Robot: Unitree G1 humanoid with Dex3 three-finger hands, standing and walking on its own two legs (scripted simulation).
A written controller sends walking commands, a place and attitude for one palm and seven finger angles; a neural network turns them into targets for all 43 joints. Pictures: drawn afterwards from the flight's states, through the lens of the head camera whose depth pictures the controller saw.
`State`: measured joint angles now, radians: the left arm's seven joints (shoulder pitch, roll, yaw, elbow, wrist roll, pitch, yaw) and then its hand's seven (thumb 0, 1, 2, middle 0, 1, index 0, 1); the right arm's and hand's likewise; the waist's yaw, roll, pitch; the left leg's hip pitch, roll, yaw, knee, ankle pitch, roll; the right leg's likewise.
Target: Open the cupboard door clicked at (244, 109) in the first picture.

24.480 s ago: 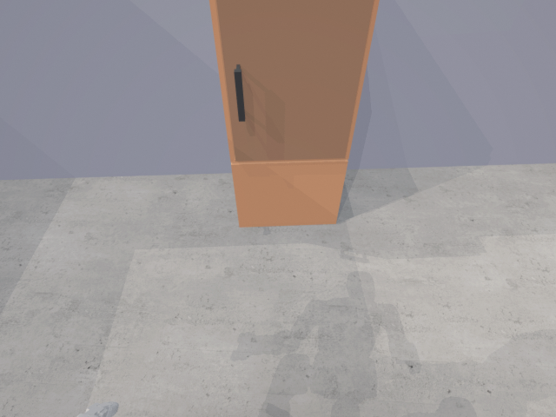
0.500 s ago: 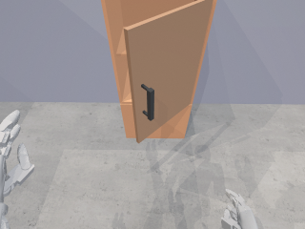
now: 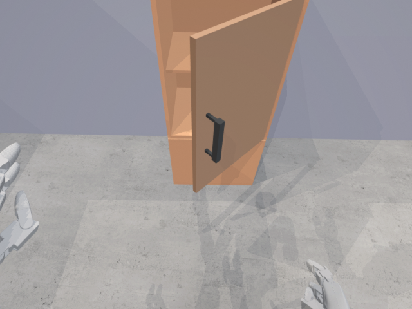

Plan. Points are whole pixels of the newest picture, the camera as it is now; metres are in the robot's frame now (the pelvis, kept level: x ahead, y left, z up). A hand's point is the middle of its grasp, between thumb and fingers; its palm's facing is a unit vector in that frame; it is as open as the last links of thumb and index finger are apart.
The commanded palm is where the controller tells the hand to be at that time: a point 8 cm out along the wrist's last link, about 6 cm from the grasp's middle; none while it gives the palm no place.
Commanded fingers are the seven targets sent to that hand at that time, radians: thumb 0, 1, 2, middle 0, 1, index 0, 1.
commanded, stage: stop stepping back and stand still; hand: left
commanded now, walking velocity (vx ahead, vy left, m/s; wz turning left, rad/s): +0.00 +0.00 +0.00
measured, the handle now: (213, 138) +0.58 +0.02 -0.06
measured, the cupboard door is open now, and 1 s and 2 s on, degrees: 44 44 44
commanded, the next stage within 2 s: let the arm hang, fingers relaxed in 0.16 s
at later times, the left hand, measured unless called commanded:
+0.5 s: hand out of the picture +0.08 +0.18 -0.14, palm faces -0.03 -0.96 -0.27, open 7.4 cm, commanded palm none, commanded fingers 0.00 0.90 0.90 -0.20 -0.30 -0.20 -0.30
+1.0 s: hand out of the picture +0.00 +0.16 -0.16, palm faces +0.03 -0.95 -0.30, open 7.4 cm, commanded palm none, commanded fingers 0.00 0.90 0.90 -0.20 -0.30 -0.20 -0.30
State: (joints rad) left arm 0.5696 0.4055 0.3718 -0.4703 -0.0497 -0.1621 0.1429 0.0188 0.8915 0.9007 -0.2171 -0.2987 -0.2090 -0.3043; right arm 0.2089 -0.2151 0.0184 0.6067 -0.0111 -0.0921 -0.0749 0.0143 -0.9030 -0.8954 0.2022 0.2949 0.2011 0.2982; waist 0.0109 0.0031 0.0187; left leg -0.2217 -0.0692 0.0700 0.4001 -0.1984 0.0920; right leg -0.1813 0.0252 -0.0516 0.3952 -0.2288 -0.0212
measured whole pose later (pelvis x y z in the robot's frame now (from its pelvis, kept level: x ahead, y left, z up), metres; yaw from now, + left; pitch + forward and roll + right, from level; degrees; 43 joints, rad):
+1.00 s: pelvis -0.01 -0.05 +0.00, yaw +1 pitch -2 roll +0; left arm 0.24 0.22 0.00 1.14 0.00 0.00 0.03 0.01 0.91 0.90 -0.20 -0.30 -0.20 -0.30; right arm 0.26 -0.20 0.01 1.13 -0.02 0.02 -0.02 0.01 -0.91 -0.90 0.20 0.29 0.20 0.30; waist -0.01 0.05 0.05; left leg -0.18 -0.02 0.03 0.40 -0.19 0.03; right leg -0.12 0.08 -0.09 0.35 -0.21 -0.09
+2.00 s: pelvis +0.04 -0.04 +0.00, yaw +1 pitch -1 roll +1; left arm 0.22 0.18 0.00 1.15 0.00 -0.02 0.03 0.01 0.91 0.90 -0.20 -0.30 -0.20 -0.30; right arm 0.21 -0.20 0.01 1.14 -0.02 -0.01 -0.04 0.00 -0.91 -0.90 0.20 0.29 0.20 0.30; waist 0.00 0.01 0.04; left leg -0.11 -0.04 0.04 0.34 -0.22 0.04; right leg -0.06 0.06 -0.07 0.33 -0.26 -0.08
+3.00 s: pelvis +0.03 -0.08 -0.01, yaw -26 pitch +2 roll -1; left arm 0.23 0.23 0.08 0.94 0.02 0.06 0.00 0.01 0.91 0.90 -0.21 -0.30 -0.20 -0.30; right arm 0.04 -0.22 -0.04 0.86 0.00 0.01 -0.04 0.01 -0.91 -0.90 0.20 0.29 0.20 0.30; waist 0.04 -0.03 0.08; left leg -0.30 0.02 -0.04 0.55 -0.30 -0.03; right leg -0.34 0.12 0.21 0.62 -0.35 0.00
